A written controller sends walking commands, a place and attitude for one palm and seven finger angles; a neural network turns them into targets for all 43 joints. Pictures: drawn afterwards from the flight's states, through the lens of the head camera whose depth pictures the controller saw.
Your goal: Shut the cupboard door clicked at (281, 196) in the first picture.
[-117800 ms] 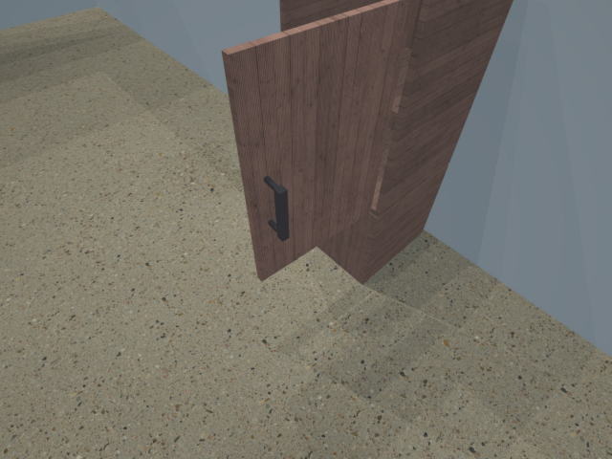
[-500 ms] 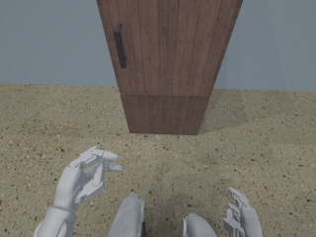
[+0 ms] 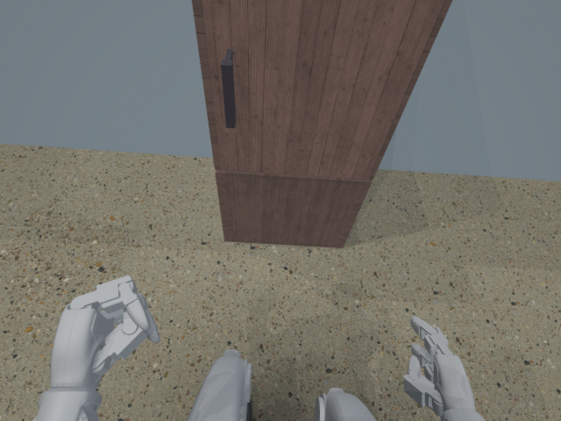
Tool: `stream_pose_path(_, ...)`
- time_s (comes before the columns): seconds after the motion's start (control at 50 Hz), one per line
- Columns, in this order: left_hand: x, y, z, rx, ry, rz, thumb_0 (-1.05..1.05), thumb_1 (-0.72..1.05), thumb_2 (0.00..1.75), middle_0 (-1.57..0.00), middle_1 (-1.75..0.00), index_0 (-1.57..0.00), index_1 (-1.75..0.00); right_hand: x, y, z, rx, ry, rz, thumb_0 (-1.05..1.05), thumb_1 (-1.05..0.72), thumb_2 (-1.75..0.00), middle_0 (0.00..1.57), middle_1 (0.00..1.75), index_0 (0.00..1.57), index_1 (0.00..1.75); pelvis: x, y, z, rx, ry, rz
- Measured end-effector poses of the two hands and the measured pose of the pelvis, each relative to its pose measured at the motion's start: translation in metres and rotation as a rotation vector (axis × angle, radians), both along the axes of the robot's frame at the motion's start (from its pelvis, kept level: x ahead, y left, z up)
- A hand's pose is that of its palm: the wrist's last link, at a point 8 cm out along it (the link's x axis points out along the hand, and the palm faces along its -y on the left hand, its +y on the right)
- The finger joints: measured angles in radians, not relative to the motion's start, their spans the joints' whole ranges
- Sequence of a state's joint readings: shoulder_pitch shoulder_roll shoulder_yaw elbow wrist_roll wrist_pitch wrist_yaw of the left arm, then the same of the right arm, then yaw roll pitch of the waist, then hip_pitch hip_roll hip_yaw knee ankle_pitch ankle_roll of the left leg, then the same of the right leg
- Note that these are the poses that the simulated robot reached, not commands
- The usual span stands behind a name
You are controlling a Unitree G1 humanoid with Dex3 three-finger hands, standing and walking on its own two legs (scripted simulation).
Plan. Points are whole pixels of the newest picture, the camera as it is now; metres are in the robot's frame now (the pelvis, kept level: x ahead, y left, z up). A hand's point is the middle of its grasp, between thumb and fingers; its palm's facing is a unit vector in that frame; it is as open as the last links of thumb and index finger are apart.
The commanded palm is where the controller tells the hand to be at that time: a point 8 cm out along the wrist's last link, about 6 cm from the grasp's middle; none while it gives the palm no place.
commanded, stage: raise the hand and make a fist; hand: left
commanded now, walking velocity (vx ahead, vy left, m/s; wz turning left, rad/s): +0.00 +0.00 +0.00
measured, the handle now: (230, 90) +0.70 +0.16 +0.04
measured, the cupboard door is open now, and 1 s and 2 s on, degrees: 0 0 0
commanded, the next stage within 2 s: bring the fist close to the handle in 0.66 s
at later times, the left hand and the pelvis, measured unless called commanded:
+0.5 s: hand (163, 318) +0.24 +0.17 +0.03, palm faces -0.01 -1.00 -0.02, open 3.1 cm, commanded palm +0.22 +0.23 +0.05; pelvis +0.02 -0.01 +0.00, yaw +0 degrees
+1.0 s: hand (181, 262) +0.31 +0.16 +0.05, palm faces +0.03 -1.00 -0.04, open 3.1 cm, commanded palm +0.31 +0.21 +0.04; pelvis +0.02 -0.03 -0.02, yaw +0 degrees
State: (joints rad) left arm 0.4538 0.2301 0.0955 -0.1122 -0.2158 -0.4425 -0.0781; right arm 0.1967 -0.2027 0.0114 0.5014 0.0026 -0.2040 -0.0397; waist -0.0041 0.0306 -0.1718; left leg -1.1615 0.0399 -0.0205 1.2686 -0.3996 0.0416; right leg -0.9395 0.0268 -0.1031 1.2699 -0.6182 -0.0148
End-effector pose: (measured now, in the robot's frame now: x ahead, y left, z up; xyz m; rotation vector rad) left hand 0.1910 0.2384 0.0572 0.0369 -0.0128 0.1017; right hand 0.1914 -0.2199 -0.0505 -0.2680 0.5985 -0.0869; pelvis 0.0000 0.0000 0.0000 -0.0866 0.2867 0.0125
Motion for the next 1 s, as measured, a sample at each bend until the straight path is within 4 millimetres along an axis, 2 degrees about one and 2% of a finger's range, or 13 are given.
stream_pose_path(0.06, 0.003, 0.006, 0.007, 0.013, -0.038, 0.016, 0.02, 0.90, 0.90, -1.22, -1.42, -1.23, -1.42, 0.008, 0.009, 0.000, 0.016, -0.006, 0.039, 0.01, -0.90, -0.90, 0.21, 0.30, 0.21, 0.30, 0.002, 0.001, 0.001, -0.006, 0.000, 0.008)
stream_pose_path(0.18, 0.010, -0.007, -0.021, -0.022, 0.108, -0.105, 0.01, 0.91, 0.90, -1.27, -1.48, -1.28, -1.47, 0.010, 0.013, -0.003, 0.023, 0.018, 0.046, 0.01, -0.90, -0.90, 0.21, 0.30, 0.21, 0.30, 0.006, 0.001, 0.001, -0.007, 0.006, 0.009)
stream_pose_path(0.22, 0.012, -0.007, -0.024, -0.026, 0.126, -0.111, 0.01, 0.90, 0.90, -1.28, -1.49, -1.29, -1.48, 0.008, 0.010, -0.005, 0.015, 0.031, 0.035, 0.01, -0.90, -0.90, 0.21, 0.30, 0.21, 0.30, 0.008, 0.000, 0.001, -0.007, 0.010, 0.005)
stream_pose_path(0.36, 0.021, 0.011, 0.006, 0.027, -0.021, -0.015, 0.02, 0.90, 0.90, -1.29, -1.50, -1.30, -1.49, -0.002, -0.007, -0.015, -0.001, 0.083, 0.008, 0.01, -0.90, -0.90, 0.21, 0.30, 0.21, 0.30, 0.013, -0.004, -0.001, -0.006, 0.019, 0.004)
stream_pose_path(0.4, 0.025, 0.008, 0.004, 0.022, -0.010, -0.027, 0.01, 0.90, 0.90, -1.29, -1.50, -1.30, -1.50, -0.004, -0.011, -0.018, 0.003, 0.096, -0.002, 0.01, -0.90, -0.90, 0.21, 0.30, 0.21, 0.30, 0.014, -0.005, -0.001, -0.004, 0.022, 0.004)
stream_pose_path(0.52, 0.028, -0.016, -0.021, -0.023, 0.127, -0.121, 0.01, 0.90, 0.90, -1.29, -1.50, -1.30, -1.50, -0.008, -0.022, -0.020, 0.003, 0.108, -0.044, 0.01, -0.90, -0.90, 0.21, 0.30, 0.21, 0.30, 0.018, -0.010, -0.001, 0.009, 0.032, -0.007)
stream_pose_path(0.68, 0.031, -0.011, 0.003, 0.025, -0.015, -0.026, 0.02, 0.90, 0.90, -1.30, -1.50, -1.30, -1.50, -0.002, -0.030, -0.025, 0.010, 0.102, -0.039, 0.01, -0.90, -0.90, 0.21, 0.30, 0.21, 0.30, 0.020, -0.018, -0.004, 0.017, 0.034, -0.008)
stream_pose_path(0.82, 0.033, -0.028, -0.017, -0.005, 0.093, -0.099, 0.01, 0.90, 0.90, -1.29, -1.50, -1.30, -1.50, 0.004, -0.031, -0.027, 0.027, 0.094, -0.036, 0.01, -0.90, -0.90, 0.21, 0.30, 0.21, 0.30, 0.021, -0.023, -0.004, 0.025, 0.035, -0.009)
stream_pose_path(0.9, 0.051, -0.027, -0.016, 0.019, 0.031, -0.103, 0.02, 0.90, 0.90, -1.30, -1.50, -1.31, -1.50, 0.004, -0.034, -0.031, 0.004, 0.092, -0.023, 0.01, -0.90, -0.90, 0.21, 0.30, 0.21, 0.30, 0.020, -0.025, -0.009, 0.022, 0.042, -0.010)
stream_pose_path(1.0, 0.095, -0.022, -0.005, 0.015, -0.099, -0.071, 0.02, 0.90, 0.90, -1.30, -1.50, -1.31, -1.50, -0.003, -0.039, -0.042, -0.011, 0.128, -0.027, 0.01, -0.90, -0.90, 0.21, 0.30, 0.21, 0.30, 0.017, -0.026, -0.016, 0.016, 0.054, -0.010)
